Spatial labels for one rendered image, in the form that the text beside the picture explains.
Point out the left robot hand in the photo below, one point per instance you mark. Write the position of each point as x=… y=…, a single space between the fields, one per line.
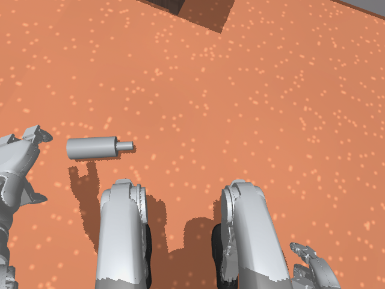
x=18 y=156

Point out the right robot hand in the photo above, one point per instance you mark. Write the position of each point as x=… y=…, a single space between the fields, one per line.
x=319 y=275

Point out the left robot arm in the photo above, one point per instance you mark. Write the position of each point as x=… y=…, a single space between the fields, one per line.
x=11 y=188

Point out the right robot foot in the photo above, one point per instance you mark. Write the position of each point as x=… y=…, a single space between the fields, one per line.
x=217 y=254

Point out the bottle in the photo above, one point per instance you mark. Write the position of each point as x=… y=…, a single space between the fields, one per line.
x=96 y=147

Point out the bookshelf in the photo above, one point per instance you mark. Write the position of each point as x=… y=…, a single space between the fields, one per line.
x=174 y=6

